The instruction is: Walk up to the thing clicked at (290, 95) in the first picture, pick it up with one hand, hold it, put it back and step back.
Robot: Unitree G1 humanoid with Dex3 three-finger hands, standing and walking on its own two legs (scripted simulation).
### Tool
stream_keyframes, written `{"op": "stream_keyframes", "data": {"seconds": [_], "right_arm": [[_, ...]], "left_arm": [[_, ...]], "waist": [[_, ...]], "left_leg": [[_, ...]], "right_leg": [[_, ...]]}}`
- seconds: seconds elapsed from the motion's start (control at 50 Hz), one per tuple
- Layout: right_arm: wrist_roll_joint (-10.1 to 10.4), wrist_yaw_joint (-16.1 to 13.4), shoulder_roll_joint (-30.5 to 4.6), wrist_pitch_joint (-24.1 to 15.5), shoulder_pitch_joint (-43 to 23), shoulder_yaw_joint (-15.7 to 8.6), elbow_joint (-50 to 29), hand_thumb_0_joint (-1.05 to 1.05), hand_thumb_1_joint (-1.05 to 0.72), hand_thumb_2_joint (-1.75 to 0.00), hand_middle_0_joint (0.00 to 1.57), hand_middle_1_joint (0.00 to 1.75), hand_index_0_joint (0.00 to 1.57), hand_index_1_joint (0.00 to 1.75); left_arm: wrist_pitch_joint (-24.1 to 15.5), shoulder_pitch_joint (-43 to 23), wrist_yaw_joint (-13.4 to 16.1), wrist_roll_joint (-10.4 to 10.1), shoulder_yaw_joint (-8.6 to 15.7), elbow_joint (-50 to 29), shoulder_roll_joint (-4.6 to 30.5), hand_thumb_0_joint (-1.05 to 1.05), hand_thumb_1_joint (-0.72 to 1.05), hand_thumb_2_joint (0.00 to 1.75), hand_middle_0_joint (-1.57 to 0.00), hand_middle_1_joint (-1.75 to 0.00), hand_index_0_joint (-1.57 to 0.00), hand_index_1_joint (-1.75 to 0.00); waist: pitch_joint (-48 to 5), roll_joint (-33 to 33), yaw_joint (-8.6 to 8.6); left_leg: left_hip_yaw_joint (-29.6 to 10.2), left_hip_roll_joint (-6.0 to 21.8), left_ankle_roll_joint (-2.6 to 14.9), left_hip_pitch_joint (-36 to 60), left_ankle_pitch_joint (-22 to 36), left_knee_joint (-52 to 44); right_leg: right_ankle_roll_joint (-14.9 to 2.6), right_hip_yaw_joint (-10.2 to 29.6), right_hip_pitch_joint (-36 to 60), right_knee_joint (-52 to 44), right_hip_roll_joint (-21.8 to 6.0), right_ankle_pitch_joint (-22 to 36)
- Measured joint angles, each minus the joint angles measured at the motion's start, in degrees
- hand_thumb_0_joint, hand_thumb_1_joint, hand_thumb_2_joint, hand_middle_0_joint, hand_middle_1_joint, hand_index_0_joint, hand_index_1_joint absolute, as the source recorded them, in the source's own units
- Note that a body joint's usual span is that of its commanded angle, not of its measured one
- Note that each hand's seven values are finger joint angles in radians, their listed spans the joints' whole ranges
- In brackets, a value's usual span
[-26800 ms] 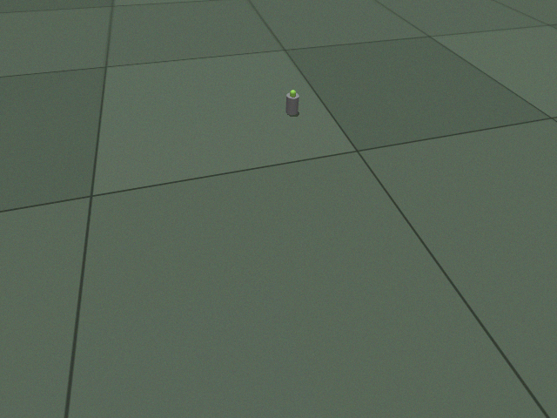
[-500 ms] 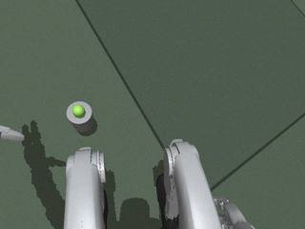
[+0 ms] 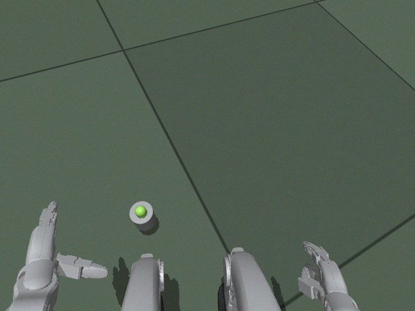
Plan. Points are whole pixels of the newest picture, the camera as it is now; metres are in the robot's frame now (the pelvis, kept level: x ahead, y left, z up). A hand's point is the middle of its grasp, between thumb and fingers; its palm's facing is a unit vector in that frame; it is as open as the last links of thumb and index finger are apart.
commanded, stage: home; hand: left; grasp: from the side
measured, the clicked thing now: (142, 215) +0.44 +0.18 -0.52
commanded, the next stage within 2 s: none
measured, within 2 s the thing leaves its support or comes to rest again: neither
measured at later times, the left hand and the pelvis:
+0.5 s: hand (61, 279) +0.21 +0.19 +0.07, palm faces +0.14 -0.94 -0.30, open 17.4 cm; pelvis +0.04 +0.00 +0.11, yaw +2 degrees
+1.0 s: hand (59, 285) +0.20 +0.19 +0.07, palm faces +0.15 -0.95 -0.29, open 17.4 cm; pelvis +0.04 +0.00 +0.12, yaw +2 degrees
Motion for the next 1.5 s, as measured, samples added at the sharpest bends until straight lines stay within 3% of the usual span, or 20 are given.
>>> {"op": "stream_keyframes", "data": {"seconds": [0.26,0.44,0.72,0.96,1.5], "right_arm": [[0.3,-3.8,1.8,-3.2,7.2,1.0,0.1,0.01,-0.9,-0.9,0.2,0.3,0.2,0.3],[-0.4,-5.6,2.1,-6.0,8.7,1.2,-1.3,0.02,-0.9,-0.9,0.2,0.3,0.2,0.3],[-1.8,-5.2,2.5,-9.4,6.7,1.7,-1.5,0.02,-0.9,-0.9,0.2,0.3,0.21,0.3],[-2.0,-5.0,2.7,-9.6,8.2,1.8,0.5,0.02,-0.9,-0.9,0.2,0.3,0.21,0.3],[-2.3,-5.0,2.5,-10.9,7.2,1.4,1.2,0.02,-0.9,-0.9,0.2,0.3,0.2,0.3]], "left_arm": [[8.0,15.1,3.4,-1.9,-6.0,-12.4,-5.5,-0.01,-0.51,0.08,-0.07,-0.07,-0.06,-0.07],[11.0,25.3,3.7,-2.4,-9.3,-23.5,-7.3,-0.01,-0.52,0.07,-0.07,-0.06,-0.06,-0.06],[11.0,26.1,2.4,-1.8,-9.0,-24.2,-7.9,-0.01,-0.53,0.06,-0.06,-0.06,-0.05,-0.06],[10.2,25.5,2.3,-1.7,-8.8,-23.0,-8.2,-0.01,-0.53,0.06,-0.06,-0.06,-0.05,-0.06],[9.3,25.3,1.8,-1.7,-8.6,-22.4,-8.5,-0.01,-0.53,0.07,-0.06,-0.06,-0.06,-0.06]], "waist": [[0.8,0.6,0.21],[0.2,2.0,1.09],[3.8,0.7,2.34],[3.7,1.1,1.72],[4.4,0.8,2.16]], "left_leg": [[0.6,0.3,-0.3,25.5,4.9,-20.6],[1.4,0.1,0.28,37.0,6.9,-28.8],[1.1,-0.2,0.28,40.7,8.3,-31.5],[1.3,0.0,0.32,42.2,8.6,-32.5],[1.3,0.0,0.16,42.6,9.0,-33.3]], "right_leg": [[-0.33,-0.5,25.6,-20.3,0.1,4.5],[0.2,-0.1,37.2,-28.9,0.0,6.7],[0.25,-0.5,41.3,-31.8,-0.3,8.0],[0.28,-0.3,42.7,-32.9,-0.1,8.5],[0.1,-0.3,43.0,-33.3,-0.1,8.7]]}}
